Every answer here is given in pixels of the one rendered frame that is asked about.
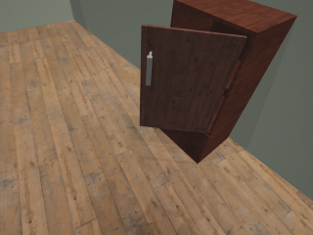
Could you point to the cupboard door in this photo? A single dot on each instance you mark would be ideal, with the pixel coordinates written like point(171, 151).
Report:
point(190, 72)

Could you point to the handle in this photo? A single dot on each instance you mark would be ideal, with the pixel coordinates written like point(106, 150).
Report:
point(149, 68)

